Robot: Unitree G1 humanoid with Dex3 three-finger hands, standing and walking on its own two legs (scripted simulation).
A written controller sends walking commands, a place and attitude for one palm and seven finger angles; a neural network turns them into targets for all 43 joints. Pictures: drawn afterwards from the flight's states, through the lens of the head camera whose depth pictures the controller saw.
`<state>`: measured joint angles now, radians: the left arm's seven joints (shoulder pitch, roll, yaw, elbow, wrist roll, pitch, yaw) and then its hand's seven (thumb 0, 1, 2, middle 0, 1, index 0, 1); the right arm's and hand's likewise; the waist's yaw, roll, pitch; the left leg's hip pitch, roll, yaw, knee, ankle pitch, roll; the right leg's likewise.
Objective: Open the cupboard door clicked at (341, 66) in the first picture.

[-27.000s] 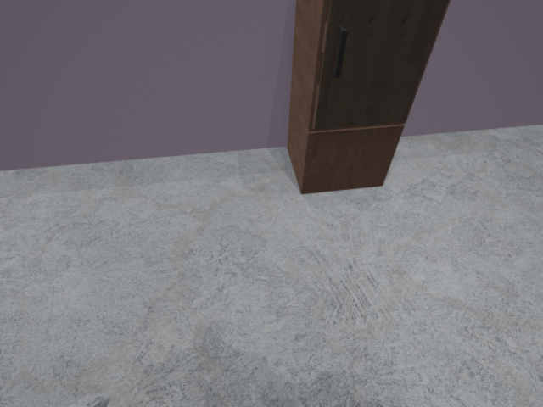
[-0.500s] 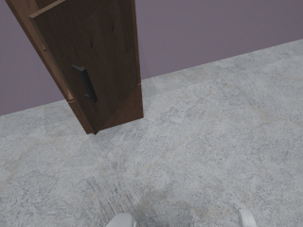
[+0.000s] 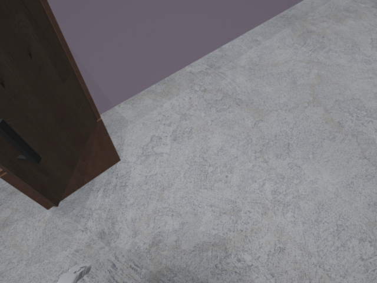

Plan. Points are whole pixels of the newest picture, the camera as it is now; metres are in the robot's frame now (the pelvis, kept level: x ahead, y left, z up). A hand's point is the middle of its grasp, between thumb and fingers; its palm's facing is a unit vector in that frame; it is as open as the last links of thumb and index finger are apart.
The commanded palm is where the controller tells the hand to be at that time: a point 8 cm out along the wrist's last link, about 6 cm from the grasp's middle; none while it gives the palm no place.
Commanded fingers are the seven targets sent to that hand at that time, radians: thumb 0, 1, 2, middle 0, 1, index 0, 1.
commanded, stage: walk to a spot facing it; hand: left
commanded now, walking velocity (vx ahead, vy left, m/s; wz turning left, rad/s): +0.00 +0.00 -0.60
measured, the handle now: (12, 142) +0.41 +0.46 +0.01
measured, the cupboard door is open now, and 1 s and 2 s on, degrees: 41 41 41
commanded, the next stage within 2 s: turn to face it in 1.80 s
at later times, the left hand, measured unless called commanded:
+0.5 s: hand (130, 240) +0.22 +0.16 -0.14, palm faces -0.31 -0.93 -0.16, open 7.4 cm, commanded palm none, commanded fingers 0.00 0.90 0.90 -0.20 -0.30 -0.20 -0.30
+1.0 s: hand (184, 207) +0.32 +0.03 -0.15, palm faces -0.48 -0.86 -0.18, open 7.3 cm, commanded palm none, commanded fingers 0.00 0.90 0.90 -0.20 -0.30 -0.20 -0.30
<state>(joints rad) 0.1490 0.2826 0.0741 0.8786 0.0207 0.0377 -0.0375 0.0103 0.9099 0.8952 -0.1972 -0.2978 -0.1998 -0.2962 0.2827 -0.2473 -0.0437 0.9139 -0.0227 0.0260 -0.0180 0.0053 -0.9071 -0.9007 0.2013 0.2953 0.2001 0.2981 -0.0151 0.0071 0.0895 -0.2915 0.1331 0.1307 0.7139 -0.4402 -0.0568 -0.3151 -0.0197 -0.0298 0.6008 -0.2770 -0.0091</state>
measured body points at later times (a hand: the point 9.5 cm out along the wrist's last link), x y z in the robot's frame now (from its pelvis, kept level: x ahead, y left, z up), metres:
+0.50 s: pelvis +0.06 +0.00 +0.02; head +0.10 +0.01 +0.47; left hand +0.24 +0.21 -0.12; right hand -0.02 -0.23 -0.11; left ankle +0.05 +0.13 -0.72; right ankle +0.04 -0.14 -0.65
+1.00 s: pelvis +0.21 -0.12 +0.02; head +0.24 -0.14 +0.47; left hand +0.34 +0.07 -0.13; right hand +0.18 -0.39 -0.11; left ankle +0.37 -0.04 -0.67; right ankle +0.12 -0.16 -0.72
